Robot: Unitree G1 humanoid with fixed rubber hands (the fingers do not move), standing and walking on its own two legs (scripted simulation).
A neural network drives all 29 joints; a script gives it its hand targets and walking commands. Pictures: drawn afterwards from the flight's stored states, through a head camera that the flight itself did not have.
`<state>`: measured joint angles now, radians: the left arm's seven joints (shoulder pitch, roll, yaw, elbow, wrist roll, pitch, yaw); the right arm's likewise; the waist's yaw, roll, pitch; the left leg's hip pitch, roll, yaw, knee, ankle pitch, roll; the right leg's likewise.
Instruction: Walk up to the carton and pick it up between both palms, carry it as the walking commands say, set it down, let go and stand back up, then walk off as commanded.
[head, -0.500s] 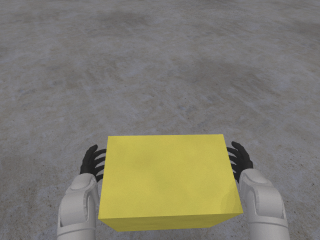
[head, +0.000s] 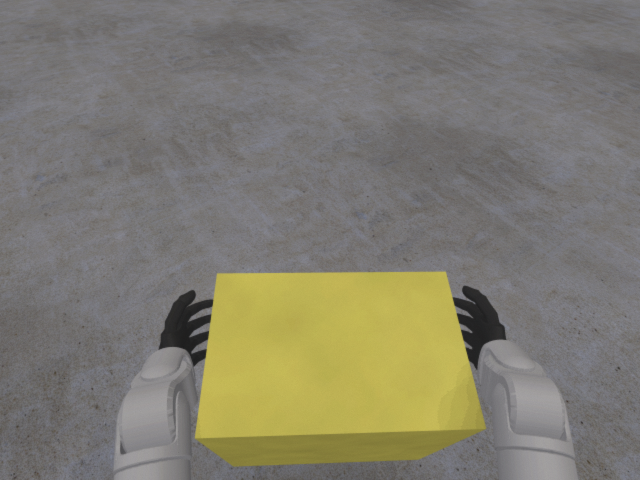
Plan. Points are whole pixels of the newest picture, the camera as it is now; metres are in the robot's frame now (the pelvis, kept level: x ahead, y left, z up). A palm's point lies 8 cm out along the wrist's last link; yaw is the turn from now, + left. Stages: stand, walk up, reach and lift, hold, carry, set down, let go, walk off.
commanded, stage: carry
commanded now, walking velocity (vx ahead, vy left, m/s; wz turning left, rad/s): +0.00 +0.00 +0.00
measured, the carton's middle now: (329, 378) +0.27 +0.00 -0.04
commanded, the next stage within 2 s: none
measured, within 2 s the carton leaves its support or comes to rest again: neither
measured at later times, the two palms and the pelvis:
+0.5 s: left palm (209, 278) +0.34 +0.15 +0.10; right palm (517, 298) +0.30 -0.22 +0.10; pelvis +0.10 -0.01 +0.00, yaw -8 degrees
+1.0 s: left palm (313, 155) +0.63 +0.02 +0.09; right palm (535, 207) +0.48 -0.33 +0.09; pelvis +0.35 -0.07 +0.00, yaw -26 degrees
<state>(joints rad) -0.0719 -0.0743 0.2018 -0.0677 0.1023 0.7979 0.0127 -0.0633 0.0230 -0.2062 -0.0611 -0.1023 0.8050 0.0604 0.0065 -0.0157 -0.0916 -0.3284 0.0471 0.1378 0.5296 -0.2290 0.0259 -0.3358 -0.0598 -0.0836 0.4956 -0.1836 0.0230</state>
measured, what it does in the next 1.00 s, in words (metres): walks ahead, turning right: right foot, then left foot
